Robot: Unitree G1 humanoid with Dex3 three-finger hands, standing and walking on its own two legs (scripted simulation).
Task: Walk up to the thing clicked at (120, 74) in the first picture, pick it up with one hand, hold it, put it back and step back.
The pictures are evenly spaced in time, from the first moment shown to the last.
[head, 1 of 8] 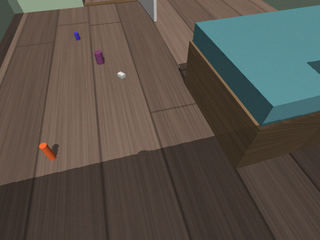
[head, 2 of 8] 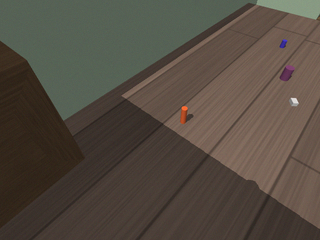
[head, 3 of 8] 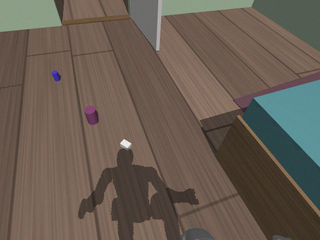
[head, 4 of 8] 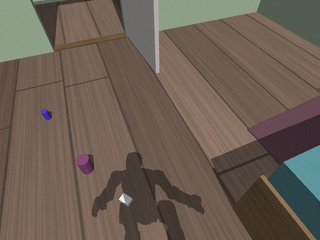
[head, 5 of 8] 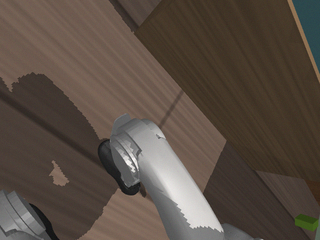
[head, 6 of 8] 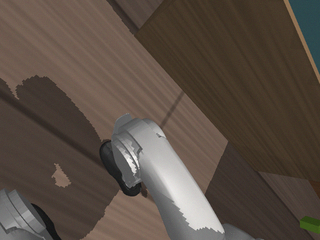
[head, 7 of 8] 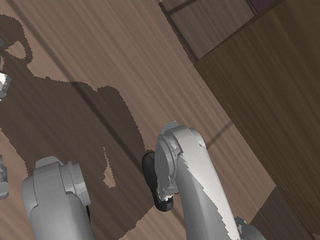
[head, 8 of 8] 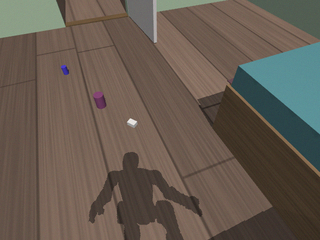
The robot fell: no
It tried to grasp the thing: yes
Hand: left
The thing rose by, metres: 0.00
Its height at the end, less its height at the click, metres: +0.00
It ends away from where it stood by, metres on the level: 0.00
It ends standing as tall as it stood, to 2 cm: yes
